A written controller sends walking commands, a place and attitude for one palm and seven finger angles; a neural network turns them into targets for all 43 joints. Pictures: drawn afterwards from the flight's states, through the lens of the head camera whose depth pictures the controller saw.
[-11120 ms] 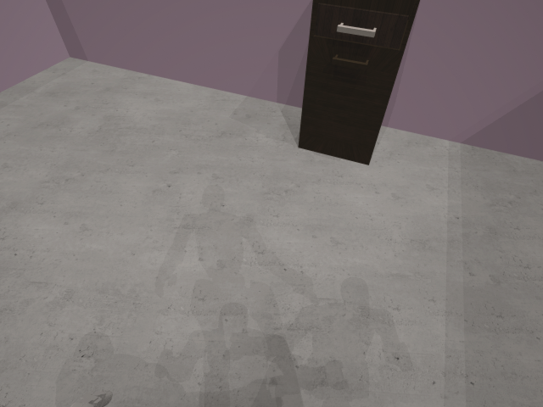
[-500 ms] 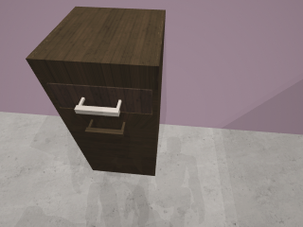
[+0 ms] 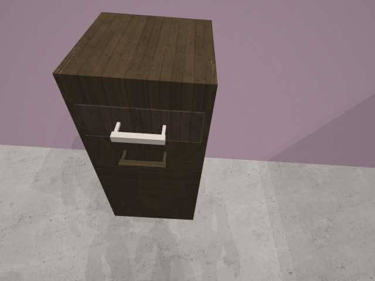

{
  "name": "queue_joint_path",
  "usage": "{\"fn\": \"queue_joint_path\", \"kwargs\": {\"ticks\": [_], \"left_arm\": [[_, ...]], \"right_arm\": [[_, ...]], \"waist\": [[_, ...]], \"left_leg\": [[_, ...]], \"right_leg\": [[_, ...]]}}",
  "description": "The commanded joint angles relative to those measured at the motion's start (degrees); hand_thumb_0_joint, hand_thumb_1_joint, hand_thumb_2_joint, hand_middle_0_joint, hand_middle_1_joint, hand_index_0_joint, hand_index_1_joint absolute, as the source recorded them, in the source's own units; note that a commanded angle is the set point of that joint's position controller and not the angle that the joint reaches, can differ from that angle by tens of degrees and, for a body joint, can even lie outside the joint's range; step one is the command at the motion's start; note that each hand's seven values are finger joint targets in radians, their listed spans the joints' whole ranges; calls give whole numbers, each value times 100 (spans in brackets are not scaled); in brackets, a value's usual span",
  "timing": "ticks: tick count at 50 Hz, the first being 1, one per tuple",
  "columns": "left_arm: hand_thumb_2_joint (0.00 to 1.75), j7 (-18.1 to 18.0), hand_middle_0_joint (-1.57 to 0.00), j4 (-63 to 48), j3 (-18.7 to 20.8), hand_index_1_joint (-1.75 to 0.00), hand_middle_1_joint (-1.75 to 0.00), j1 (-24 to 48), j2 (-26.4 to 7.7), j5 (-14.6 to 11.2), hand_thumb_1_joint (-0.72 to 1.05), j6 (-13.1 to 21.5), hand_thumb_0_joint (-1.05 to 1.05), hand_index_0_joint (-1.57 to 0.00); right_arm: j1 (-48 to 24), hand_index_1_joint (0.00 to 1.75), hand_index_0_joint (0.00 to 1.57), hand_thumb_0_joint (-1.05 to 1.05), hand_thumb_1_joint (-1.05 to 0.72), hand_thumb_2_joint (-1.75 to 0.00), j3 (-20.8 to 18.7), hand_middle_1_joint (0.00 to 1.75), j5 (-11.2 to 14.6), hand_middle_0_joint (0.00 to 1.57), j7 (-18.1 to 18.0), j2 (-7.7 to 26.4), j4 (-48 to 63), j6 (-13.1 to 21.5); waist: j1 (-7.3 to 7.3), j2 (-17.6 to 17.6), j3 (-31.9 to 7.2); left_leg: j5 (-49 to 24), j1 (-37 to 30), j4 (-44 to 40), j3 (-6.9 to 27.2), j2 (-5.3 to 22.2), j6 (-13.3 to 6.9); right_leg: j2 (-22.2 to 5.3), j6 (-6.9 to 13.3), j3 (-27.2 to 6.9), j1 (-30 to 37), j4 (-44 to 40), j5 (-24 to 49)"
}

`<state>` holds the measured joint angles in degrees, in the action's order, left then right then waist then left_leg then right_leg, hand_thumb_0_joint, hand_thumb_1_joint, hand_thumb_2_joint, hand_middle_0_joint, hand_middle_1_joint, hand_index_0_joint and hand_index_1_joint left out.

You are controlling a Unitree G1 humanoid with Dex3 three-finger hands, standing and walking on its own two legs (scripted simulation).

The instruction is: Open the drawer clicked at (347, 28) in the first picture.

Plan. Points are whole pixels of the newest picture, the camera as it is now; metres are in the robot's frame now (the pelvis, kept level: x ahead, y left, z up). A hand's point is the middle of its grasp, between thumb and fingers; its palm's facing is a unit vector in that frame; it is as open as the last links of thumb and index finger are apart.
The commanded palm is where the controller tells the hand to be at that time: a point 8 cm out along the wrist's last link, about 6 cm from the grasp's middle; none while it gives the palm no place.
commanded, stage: come to a stop and stand still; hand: left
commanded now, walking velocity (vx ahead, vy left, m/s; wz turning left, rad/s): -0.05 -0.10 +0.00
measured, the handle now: (139, 132) +0.54 +0.17 -0.04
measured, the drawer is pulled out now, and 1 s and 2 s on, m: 0.00 0.00 0.00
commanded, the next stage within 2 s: look again from close up in 0.60 s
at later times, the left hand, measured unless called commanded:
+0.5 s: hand out of the picture +0.02 +0.10 -0.18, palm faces +0.09 -0.98 -0.17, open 7.2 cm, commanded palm none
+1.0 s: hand out of the picture +0.01 +0.11 -0.17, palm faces +0.05 -0.98 -0.21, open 7.4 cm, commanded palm none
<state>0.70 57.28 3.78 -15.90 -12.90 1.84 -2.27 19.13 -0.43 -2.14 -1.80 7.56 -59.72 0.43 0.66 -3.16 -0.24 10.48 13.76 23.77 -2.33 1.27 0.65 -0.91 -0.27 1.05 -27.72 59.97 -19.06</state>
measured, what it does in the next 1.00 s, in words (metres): steps on the spot: right foot, then left foot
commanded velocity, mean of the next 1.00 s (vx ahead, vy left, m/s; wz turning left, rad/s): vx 0.00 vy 0.00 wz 0.00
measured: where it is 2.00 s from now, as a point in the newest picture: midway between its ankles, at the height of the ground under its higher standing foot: outside the picture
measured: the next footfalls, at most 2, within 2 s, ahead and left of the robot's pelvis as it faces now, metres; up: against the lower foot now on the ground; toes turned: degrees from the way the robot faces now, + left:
right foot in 0.16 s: +0.05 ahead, -0.12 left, +0.00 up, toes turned -2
left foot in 0.44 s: +0.03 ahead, +0.06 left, +0.00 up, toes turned +1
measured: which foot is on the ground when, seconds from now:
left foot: down 0.00-0.16, up 0.18-0.42, down 0.44-1.00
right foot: up 0.00-0.14, down 0.16-1.00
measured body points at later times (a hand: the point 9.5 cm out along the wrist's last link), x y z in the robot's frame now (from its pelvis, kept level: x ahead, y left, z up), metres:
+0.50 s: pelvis +0.01 -0.07 +0.00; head +0.01 -0.06 +0.45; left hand +0.01 +0.16 -0.17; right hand +0.01 -0.28 -0.16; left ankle +0.00 +0.05 -0.74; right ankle +0.01 -0.12 -0.74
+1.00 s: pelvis +0.02 -0.06 +0.00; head +0.01 -0.08 +0.45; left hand +0.00 +0.16 -0.15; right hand +0.00 -0.26 -0.17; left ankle -0.01 +0.06 -0.74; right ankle +0.01 -0.12 -0.74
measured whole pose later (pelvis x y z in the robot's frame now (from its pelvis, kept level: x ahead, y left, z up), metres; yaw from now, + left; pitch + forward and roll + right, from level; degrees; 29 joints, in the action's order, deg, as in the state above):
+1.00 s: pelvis +0.02 -0.06 +0.00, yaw +0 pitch -1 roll +0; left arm -2.3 63.5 -0.3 -19.4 -6.8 0.2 2.0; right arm 19.5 1.1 -0.8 -1.6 7.7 -62.6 0.9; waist 0.5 2.5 -0.8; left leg 17.7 9.6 28.0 -1.3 0.7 0.1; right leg 3.7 4.9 4.3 -11.1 26.6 -15.2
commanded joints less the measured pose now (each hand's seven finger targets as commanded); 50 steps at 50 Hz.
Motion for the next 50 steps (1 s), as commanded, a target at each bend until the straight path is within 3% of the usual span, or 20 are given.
{"fn": "queue_joint_path", "kwargs": {"ticks": [1, 5, 6, 7, 8, 9, 11, 13, 18, 21, 23, 25, 34, 35, 36, 37, 39, 41, 45, 50], "left_arm": [[90, -18, -20, -384, -48, -30, -30, 80, -65, -27, 90, 37, 0, -20], [90, -85, -20, -227, -51, -30, -30, -313, 24, -101, 90, 148, 0, -20], [90, -102, -20, -104, -40, -30, -30, -543, -52, -86, 90, 203, 0, -20], [90, -144, -20, -24, -26, -30, -30, -701, -272, -46, 90, 272, 0, -20], [90, -187, -20, 11, 9, -30, -30, -682, -634, -42, 90, 306, 0, -20], [90, -198, -20, -66, -23, -30, -30, -521, -686, -74, 90, 289, 0, -20], [90, -213, -20, -77, -24, -30, -30, -93, -420, -78, 90, 303, 0, -20], [90, -226, -20, -58, -77, -30, -30, 68, -209, -109, 90, 317, 0, -20], [90, -230, -20, 73, -105, -30, -30, -174, -139, -102, 90, 336, 0, -20], [90, -234, -20, 194, -176, -30, -30, -233, 14, -161, 90, 362, 0, -20], [90, -234, -20, 301, -224, -30, -30, -467, 178, -188, 90, 395, 0, -20], [90, -238, -20, 447, -250, -30, -30, -484, 129, -176, 90, 372, 0, -20], [90, -244, -20, 738, -363, -30, -30, -713, 159, -147, 90, 430, 0, -20], [90, -524, -20, 839, -301, -30, -30, -1054, -57, -47, 90, 585, 0, -20], [90, -509, -20, 579, -252, -30, -30, -952, -300, -69, 90, 594, 0, -20], [90, -460, -20, 495, -284, -30, -30, -793, -174, -74, 90, 594, 0, -20], [90, -421, -20, 455, -298, -30, -30, -707, -128, -96, 90, 620, 0, -20], [90, -403, -20, 421, -307, -30, -30, -666, 9, -99, 90, 615, 0, -20], [90, -367, -20, 436, -346, -30, -30, -614, 123, -141, 90, 554, 0, -20], [90, -338, -20, 443, -360, -30, -30, -680, 72, -166, 90, 496, 0, -20]], "right_arm": [[265, 30, 20, 0, -90, -90, -260, 30, -19, 20, -105, 1112, 215, 99], [143, 30, 20, 0, -90, -90, -282, 30, 3, 20, -63, 1163, 163, 15], [180, 30, 20, 0, -90, -90, -270, 30, 43, 20, -43, 1064, 133, 1], [272, 30, 20, 0, -90, -90, -226, 30, 99, 20, 1, 794, 104, 2], [251, 30, 20, 0, -90, -90, -127, 30, 139, 20, 15, 384, 178, -34], [123, 30, 20, 0, -90, -90, -123, 30, 105, 20, 20, 385, 247, -104], [120, 30, 20, 0, -90, -90, -154, 30, 76, 20, 28, 455, 52, -155], [206, 30, 20, 0, -90, -90, -124, 30, 93, 20, 39, 327, -145, -153], [163, 30, 20, 0, -90, -90, -53, 30, 105, 20, 21, 188, -219, -109], [473, 30, 20, 0, -90, -90, 15, 30, 124, 20, -33, 198, -396, -2], [313, 30, 20, 0, -90, -90, 27, 30, 109, 20, -90, 407, -391, 103], [70, 30, 20, 0, -90, -90, 53, 30, 133, 20, -108, 355, -424, 107], [124, 30, 20, 0, -90, -90, 106, 30, 160, 20, -114, 357, -481, 47], [-452, 30, 20, 0, -90, -90, -28, 30, 211, 20, -17, 705, -189, 136], [5, 30, 20, 0, -90, -90, -8, 30, 202, 20, -19, 355, 45, 25], [50, 30, 20, 0, -90, -90, -25, 30, 172, 20, -9, 404, -2, 23], [302, 30, 20, 0, -90, -90, 16, 30, 167, 20, 45, 211, -29, 33], [425, 30, 20, 0, -90, -90, 20, 30, 149, 20, 53, 286, -35, 59], [509, 30, 20, 0, -90, -90, 73, 30, 127, 20, 22, 323, -120, 104], [500, 30, 20, 0, -90, -90, 134, 30, 127, 20, -11, 389, -198, 149]], "waist": [[102, 1092, 291], [-100, 1200, -87], [-194, 822, -235], [-229, 39, -322], [-162, -1187, -207], [-192, -1063, -74], [-83, -1049, 209], [7, -465, 361], [-57, -139, 505], [63, 419, 408], [-124, 799, 220], [-156, 1176, 279], [-66, 292, 425], [-272, 225, 636], [71, 73, 117], [105, 638, 149], [160, 412, -313], [168, -196, -130], [94, 403, 536], [-47, 232, 577]], "left_leg": [[-791, -138, -996, 1196, 1545, -1014], [-916, 122, -372, 1070, 1375, -834], [-438, 452, -39, 868, 1121, -613], [469, 888, 526, 362, 616, -280], [1603, 1332, 1201, -136, 48, -24], [2065, 1105, 1657, 64, 91, -52], [1664, 1125, 2313, 193, 155, -122], [1277, 917, 2489, 133, 216, -90], [1034, 423, 1154, 46, 193, -78], [14, -516, -332, 325, 281, -158], [-885, -429, -345, 646, 716, -333], [-727, -268, -485, 587, 709, -333], [-44, -469, -614, 399, 480, -223], [419, 147, 725, -86, 370, 5], [1117, 219, 1071, 242, 115, -90], [1143, 189, 1147, 272, 146, -128], [600, -219, 839, 184, 128, -130], [436, -250, 591, 237, 146, -167], [71, -78, 71, 440, 316, -260], [-113, 127, -152, 500, 358, -288]], "right_leg": [[-190, -42, -112, 42, -986, -343], [-15, 35, 43, 1345, -2771, -15], [-20, 5, 9, 2027, -3519, 576], [-502, 60, -564, 2558, -4060, 788], [-1397, 291, -1559, 2452, -4469, 981], [-1733, 586, -1673, 1817, -4719, 827], [-1312, 730, -1438, 1529, -4766, 656], [-1113, 875, -1074, 1324, -4792, 616], [-973, 998, -1002, 1353, -4774, 513], [-670, 699, -806, 1111, -4346, 667], [-325, 414, -539, 1562, -4091, 1476], [-366, 323, -454, 1820, -4053, 1551], [-466, 285, -618, 1797, -4496, 1179], [-875, -431, -983, 1782, -4347, 4120], [-1186, -259, -1374, 2064, -4379, 3450], [-1180, 89, -1251, 1832, -4424, 2640], [-979, 654, -1043, 1820, -4361, 1613], [-842, 639, -963, 1603, -4343, 1063], [-530, 524, -766, 1366, -4079, 943], [-446, 470, -642, 1753, -3864, 1265]]}}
